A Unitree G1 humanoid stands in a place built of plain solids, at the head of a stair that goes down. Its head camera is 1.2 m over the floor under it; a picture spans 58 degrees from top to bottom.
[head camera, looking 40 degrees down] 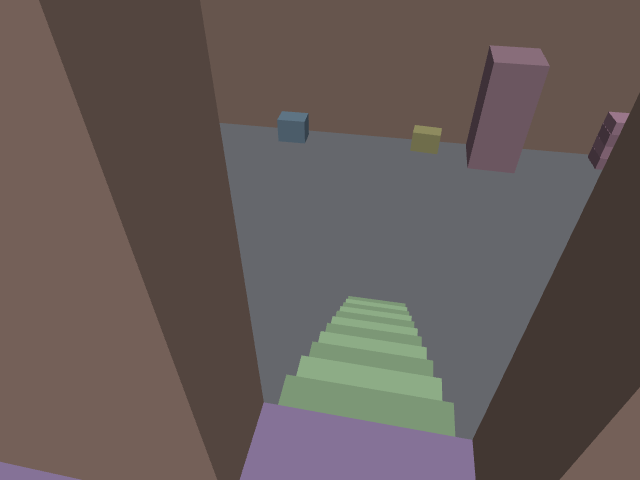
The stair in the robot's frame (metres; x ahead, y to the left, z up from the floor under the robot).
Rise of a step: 0.20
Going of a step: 0.23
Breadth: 0.60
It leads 11 degrees to the right of straight ahead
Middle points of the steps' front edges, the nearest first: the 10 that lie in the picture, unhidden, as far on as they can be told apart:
0.62 -0.13 0.00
0.85 -0.17 -0.20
1.07 -0.21 -0.40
1.29 -0.26 -0.60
1.52 -0.30 -0.80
1.74 -0.34 -1.00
1.96 -0.38 -1.20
2.19 -0.43 -1.40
2.41 -0.47 -1.60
2.63 -0.51 -1.80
